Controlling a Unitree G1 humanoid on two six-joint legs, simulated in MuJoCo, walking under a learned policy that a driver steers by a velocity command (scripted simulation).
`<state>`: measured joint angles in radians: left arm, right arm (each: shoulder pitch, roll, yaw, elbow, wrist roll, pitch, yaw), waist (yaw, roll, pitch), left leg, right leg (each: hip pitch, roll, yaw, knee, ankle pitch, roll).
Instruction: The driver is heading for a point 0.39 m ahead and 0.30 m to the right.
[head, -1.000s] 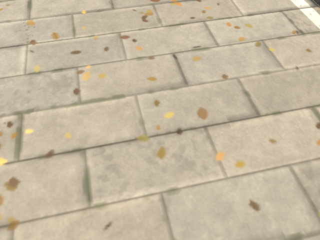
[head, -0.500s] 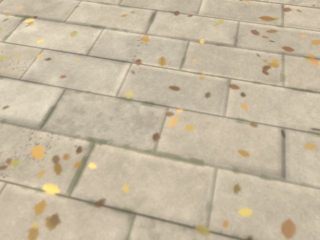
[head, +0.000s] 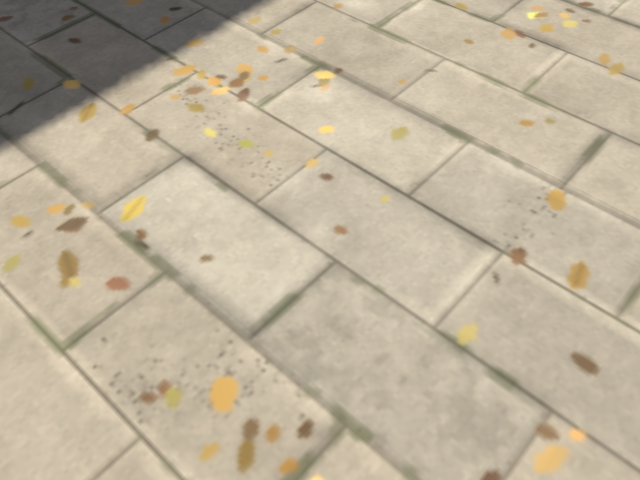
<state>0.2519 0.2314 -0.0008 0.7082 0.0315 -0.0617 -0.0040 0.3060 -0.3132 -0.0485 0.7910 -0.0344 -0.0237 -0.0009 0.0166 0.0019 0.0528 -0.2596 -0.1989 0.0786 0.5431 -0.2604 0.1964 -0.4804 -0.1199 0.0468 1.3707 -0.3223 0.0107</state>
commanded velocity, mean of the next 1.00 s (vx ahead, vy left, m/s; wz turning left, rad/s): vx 0.56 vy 0.00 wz -0.29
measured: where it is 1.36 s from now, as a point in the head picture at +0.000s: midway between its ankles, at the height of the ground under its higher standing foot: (423, 357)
